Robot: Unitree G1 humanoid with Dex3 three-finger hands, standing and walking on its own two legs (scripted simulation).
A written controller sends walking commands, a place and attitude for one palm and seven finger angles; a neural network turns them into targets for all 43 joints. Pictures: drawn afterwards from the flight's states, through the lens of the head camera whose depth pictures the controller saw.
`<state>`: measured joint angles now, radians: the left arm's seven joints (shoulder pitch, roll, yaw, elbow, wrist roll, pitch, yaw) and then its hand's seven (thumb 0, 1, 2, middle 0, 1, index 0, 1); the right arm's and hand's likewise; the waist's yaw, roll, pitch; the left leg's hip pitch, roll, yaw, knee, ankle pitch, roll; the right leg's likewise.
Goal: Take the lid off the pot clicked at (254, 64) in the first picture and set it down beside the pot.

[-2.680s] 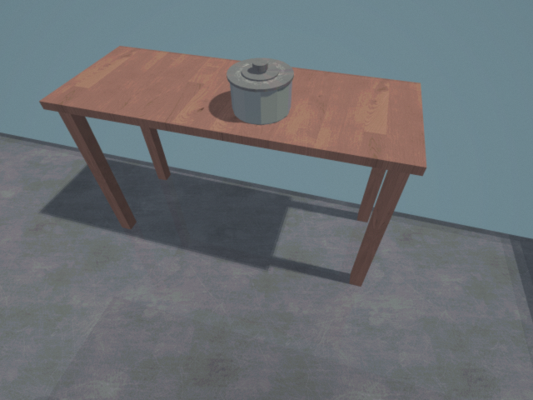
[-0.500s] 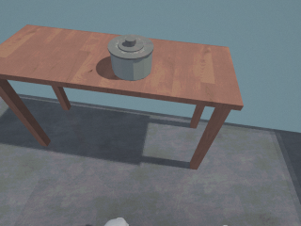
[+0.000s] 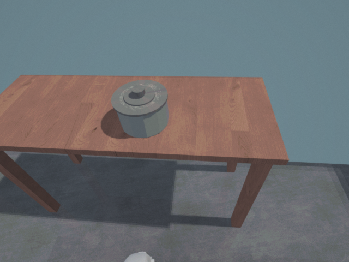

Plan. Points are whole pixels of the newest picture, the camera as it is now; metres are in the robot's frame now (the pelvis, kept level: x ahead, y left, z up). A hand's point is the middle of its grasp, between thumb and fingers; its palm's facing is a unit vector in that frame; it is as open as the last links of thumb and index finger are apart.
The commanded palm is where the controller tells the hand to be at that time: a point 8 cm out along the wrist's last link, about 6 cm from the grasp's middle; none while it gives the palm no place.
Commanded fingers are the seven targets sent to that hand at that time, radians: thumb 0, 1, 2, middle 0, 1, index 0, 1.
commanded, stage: take the last steps up to it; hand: left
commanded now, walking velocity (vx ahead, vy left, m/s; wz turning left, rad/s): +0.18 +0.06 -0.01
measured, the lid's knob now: (138, 90) +0.62 +0.16 +0.05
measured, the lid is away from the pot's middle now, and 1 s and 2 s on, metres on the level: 0.00 0.00 0.00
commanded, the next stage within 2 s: come to a stop and stand still in 0.08 s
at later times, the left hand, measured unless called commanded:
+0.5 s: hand out of the picture +0.13 +0.25 -0.19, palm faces +0.02 -0.98 -0.21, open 7.4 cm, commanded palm none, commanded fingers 0.00 0.90 0.90 -0.20 -0.30 -0.20 -0.30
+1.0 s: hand out of the picture +0.13 +0.19 -0.18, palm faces +0.00 -0.98 -0.21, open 7.3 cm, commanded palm none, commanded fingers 0.00 0.90 0.90 -0.20 -0.30 -0.20 -0.30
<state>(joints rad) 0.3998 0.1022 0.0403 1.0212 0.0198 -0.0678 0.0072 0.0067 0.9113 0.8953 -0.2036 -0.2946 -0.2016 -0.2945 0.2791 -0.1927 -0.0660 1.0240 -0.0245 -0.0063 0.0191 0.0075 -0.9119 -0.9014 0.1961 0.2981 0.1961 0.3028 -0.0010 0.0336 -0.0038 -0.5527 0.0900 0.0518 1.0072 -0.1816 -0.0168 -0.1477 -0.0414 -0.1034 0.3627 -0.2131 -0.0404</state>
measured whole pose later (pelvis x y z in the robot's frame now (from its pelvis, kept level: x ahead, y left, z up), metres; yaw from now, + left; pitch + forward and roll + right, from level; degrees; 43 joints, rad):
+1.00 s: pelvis +0.12 +0.01 -0.01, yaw -1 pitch -2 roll +0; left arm 0.26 0.15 0.01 1.14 0.00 -0.01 0.03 0.01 0.93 0.90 -0.20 -0.29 -0.20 -0.29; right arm 0.34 -0.13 -0.01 1.20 -0.01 0.02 -0.02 0.01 -0.91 -0.90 0.20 0.30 0.20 0.30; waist -0.03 0.03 0.02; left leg -0.21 0.07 0.04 0.40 -0.16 -0.05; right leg -0.11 0.04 -0.06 0.41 -0.27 -0.05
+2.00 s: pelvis +0.13 +0.07 -0.02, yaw -2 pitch +0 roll +0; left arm 0.28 0.20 -0.01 1.01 0.01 0.01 0.04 0.01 0.91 0.90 -0.20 -0.29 -0.20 -0.29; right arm 0.27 -0.17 0.01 1.04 -0.01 -0.01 -0.02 0.01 -0.93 -0.90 0.20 0.30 0.20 0.30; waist 0.00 -0.01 0.03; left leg -0.25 -0.02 0.07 0.52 -0.27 0.05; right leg -0.16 -0.04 -0.02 0.50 -0.33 0.03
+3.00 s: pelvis +0.10 +0.04 -0.01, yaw +0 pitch -2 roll -1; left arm 0.56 0.22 0.10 0.10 -0.03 -0.04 0.08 0.02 0.91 0.90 -1.19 -1.38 -1.19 -1.38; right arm 0.21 -0.21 0.01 0.58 0.01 -0.12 -0.08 0.01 -0.90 -0.90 0.20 0.30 0.20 0.30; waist 0.05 0.03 0.02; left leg -0.25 0.02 0.01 0.50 -0.22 0.00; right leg -0.15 0.00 -0.07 0.48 -0.29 -0.02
